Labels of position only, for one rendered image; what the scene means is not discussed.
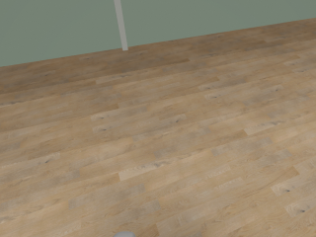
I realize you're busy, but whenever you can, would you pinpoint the panel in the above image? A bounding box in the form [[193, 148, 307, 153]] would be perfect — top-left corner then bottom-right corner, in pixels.
[[114, 0, 128, 51]]

